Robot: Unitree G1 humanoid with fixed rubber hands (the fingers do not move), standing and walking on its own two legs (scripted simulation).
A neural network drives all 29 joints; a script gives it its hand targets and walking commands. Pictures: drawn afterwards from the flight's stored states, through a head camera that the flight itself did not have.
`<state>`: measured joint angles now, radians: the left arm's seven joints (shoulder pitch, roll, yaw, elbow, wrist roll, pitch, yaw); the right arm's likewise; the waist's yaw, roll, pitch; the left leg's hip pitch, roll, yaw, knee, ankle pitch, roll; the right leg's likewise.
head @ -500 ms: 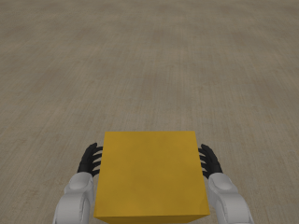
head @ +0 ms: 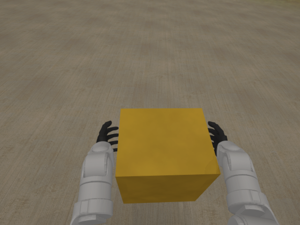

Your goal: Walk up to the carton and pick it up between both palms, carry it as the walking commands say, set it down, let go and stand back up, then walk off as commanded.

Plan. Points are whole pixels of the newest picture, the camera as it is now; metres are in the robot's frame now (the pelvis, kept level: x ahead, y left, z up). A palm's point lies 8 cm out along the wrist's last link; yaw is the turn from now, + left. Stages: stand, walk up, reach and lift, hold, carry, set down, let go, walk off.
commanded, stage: hold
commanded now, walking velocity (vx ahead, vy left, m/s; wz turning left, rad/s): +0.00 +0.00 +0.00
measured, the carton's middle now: (160, 158) +0.32 +0.03 -0.02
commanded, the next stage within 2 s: set down in 0.14 s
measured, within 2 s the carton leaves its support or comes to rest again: neither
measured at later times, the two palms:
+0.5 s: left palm (111, 149) +0.29 +0.17 +0.04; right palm (221, 150) +0.35 -0.15 +0.03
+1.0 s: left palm (112, 160) +0.32 +0.18 -0.06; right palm (206, 158) +0.39 -0.13 -0.08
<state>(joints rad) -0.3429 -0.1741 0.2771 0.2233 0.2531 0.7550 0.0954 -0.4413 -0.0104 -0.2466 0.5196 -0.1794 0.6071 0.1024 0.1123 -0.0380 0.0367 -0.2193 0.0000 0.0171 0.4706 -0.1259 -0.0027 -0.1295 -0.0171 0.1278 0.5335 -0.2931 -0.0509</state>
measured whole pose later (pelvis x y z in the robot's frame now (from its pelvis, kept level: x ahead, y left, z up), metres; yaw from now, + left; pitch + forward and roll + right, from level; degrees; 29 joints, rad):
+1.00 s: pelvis +0.05 -0.05 -0.01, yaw +2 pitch +20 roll -1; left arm -0.26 -0.15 0.42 0.34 0.26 0.28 -0.05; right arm -0.35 0.13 -0.26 0.52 -0.23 0.25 0.01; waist 0.13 -0.03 -0.08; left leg -0.73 0.03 -0.10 0.53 -0.14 -0.06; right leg -0.63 0.06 0.09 0.58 -0.30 0.00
